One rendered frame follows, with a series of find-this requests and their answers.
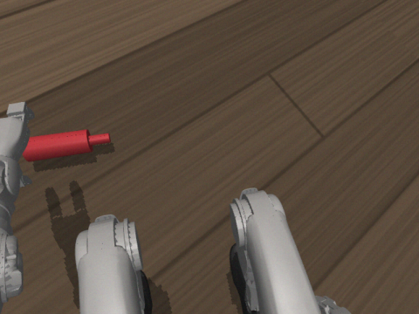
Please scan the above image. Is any right robot foot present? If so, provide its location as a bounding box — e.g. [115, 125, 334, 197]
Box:
[229, 243, 260, 314]

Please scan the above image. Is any bottle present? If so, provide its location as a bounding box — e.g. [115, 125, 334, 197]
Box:
[23, 130, 111, 162]

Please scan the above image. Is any left robot foot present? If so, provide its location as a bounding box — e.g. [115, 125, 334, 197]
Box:
[140, 270, 153, 314]

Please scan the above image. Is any left robot hand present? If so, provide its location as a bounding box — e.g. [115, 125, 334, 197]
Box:
[0, 102, 35, 188]

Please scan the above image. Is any right robot hand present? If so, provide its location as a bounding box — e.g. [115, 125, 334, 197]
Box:
[315, 296, 351, 314]

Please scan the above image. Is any left robot arm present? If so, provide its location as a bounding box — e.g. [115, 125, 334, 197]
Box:
[0, 156, 24, 314]

